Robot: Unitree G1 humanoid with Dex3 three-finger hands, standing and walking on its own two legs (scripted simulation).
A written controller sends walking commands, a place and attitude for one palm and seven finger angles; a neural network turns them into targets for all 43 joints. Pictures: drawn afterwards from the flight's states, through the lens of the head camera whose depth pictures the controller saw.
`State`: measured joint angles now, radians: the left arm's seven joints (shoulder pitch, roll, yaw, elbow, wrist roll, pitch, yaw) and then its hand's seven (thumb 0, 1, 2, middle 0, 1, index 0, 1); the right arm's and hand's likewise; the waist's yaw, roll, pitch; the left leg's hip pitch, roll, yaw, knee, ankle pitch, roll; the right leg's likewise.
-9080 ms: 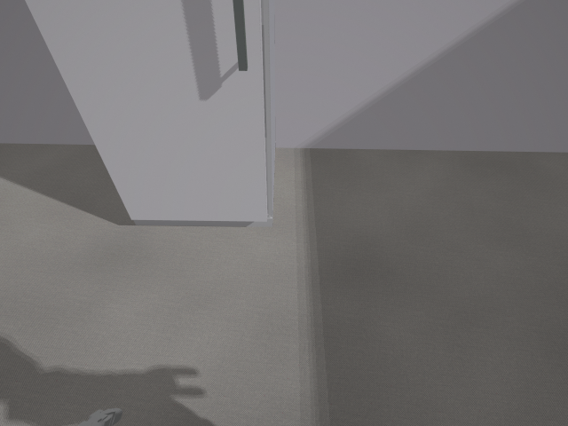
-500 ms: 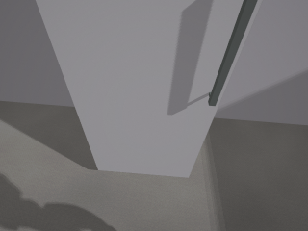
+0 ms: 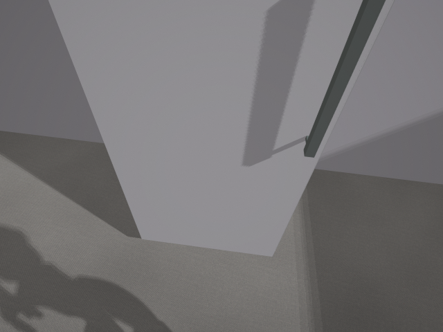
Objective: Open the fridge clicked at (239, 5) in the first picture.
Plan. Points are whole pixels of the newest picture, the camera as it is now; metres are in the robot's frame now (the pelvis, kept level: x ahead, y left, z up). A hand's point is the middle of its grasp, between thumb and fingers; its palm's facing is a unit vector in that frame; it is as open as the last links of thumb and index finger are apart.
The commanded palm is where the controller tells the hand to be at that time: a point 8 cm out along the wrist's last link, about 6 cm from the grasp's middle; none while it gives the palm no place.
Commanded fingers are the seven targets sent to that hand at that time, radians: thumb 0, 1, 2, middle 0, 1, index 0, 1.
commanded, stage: come to a stop and stand still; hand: right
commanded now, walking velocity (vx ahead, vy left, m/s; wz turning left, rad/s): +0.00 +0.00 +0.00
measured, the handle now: (340, 69) +0.53 -0.17 +0.23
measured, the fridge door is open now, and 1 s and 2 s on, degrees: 0 0 0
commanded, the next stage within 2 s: look again from close up in 0.08 s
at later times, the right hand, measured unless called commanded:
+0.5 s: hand out of the picture -0.04 -0.15 -0.18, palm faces +0.04 +0.99 -0.16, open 7.4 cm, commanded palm none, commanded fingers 0.00 -0.90 -0.90 0.20 0.30 0.20 0.30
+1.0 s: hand out of the picture -0.04 -0.15 -0.17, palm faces +0.03 +0.98 -0.17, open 7.4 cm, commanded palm none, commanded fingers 0.00 -0.90 -0.90 0.20 0.30 0.20 0.30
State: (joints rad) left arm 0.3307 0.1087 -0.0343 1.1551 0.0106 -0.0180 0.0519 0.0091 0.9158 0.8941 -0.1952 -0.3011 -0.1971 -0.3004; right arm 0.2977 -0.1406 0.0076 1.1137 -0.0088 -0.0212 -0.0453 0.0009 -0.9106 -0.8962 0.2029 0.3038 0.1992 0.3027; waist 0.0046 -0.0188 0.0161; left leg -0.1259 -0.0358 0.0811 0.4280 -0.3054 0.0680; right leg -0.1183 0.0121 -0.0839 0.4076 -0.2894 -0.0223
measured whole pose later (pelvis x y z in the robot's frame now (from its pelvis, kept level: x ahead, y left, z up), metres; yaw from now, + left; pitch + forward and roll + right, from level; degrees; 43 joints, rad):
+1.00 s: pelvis -0.01 +0.00 +0.00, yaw +0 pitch -1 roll -1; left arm 0.31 0.11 -0.03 1.17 0.01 -0.02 0.05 0.01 0.91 0.89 -0.19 -0.30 -0.20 -0.30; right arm 0.33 -0.11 0.02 1.14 -0.01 -0.03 -0.05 0.00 -0.91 -0.90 0.20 0.30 0.20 0.30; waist 0.00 0.00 0.03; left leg -0.13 -0.04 0.08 0.40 -0.27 0.07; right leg -0.12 0.01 -0.09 0.39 -0.26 -0.02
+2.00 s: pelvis +0.09 +0.01 -0.01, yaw -2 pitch +1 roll -2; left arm 0.21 0.20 0.08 1.02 0.02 0.05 0.03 0.01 0.91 0.89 -0.20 -0.30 -0.20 -0.30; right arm 0.11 -0.15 -0.03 0.94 -0.03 0.00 -0.03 0.00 -0.91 -0.90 0.20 0.30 0.20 0.30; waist 0.03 -0.04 0.13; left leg -0.31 0.06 0.05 0.60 -0.29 0.02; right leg -0.43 -0.02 -0.04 0.98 -0.53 0.05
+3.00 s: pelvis +0.00 -0.04 +0.00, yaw -3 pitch -2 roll +0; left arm 0.32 0.12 -0.01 1.17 0.01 0.01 0.03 0.01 0.91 0.89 -0.19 -0.30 -0.20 -0.30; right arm 0.25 -0.16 -0.01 1.13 -0.01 0.00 -0.03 0.00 -0.92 -0.90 0.20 0.30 0.20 0.30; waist 0.01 0.02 0.04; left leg -0.16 0.02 0.04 0.40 -0.22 0.00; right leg -0.20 0.01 -0.05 0.39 -0.17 -0.02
